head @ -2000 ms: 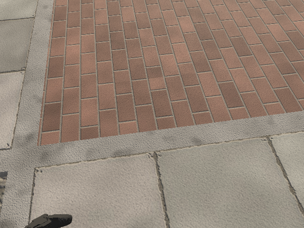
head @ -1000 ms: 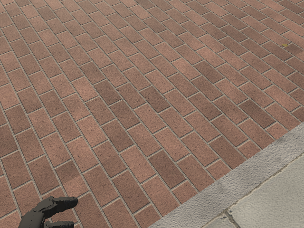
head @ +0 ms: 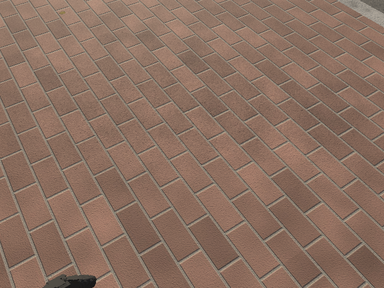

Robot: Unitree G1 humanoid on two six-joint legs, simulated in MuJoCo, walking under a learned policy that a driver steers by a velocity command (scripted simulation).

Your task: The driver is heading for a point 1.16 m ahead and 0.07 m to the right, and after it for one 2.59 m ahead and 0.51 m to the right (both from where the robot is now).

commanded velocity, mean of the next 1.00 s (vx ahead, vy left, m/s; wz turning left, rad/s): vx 0.50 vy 0.00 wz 0.00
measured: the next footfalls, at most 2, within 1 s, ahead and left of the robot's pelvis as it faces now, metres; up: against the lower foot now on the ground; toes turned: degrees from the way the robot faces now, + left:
right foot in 0.02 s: +0.19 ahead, -0.12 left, +0.00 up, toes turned -2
left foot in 0.56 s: +0.49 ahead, +0.12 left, +0.00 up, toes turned +2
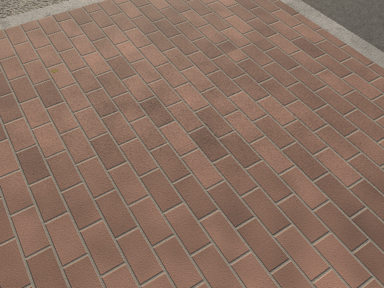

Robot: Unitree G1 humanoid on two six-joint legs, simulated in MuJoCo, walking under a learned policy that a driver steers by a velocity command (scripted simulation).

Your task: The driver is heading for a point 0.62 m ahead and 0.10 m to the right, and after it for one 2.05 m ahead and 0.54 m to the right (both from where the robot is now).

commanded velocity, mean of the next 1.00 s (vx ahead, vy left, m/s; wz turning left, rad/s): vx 0.50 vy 0.00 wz -0.12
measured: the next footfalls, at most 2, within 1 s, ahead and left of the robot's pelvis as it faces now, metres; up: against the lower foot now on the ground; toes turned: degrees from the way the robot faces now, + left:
right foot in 0.12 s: +0.25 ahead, -0.14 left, +0.00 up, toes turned -2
left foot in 0.66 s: +0.56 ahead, +0.10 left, +0.00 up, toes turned +3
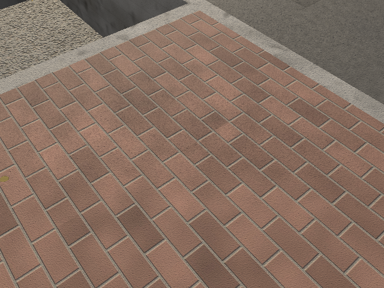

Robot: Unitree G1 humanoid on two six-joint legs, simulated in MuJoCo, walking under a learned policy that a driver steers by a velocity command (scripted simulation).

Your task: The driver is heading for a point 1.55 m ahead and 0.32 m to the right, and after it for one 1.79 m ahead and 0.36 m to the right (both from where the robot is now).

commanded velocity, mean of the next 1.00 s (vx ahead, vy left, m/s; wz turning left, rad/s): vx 0.50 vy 0.00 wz -0.46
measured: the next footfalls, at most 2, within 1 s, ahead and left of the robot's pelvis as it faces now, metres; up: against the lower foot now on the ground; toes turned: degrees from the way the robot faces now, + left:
right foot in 0.20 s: +0.28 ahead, -0.14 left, +0.00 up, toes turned -10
left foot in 0.68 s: +0.62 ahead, -0.02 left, +0.00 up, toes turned -27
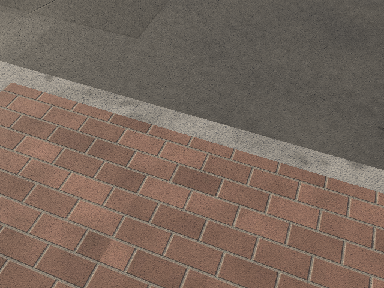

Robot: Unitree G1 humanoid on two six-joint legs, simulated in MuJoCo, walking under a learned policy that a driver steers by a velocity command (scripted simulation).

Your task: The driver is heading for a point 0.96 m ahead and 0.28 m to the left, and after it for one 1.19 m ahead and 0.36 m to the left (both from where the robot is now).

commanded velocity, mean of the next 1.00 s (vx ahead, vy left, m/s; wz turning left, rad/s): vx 0.50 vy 0.00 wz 0.40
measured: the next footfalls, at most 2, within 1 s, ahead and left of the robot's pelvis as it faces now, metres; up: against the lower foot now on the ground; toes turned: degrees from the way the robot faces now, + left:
right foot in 0.18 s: +0.27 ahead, -0.16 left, +0.00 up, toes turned +1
left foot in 0.70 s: +0.51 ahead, +0.14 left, +0.00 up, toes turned +22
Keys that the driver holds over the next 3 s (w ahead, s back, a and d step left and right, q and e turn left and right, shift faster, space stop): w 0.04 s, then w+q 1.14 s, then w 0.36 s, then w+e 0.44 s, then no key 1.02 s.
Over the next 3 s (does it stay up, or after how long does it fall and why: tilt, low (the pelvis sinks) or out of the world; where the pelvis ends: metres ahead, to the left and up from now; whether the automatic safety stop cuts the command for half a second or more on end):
stays up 1.15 0.47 -0.01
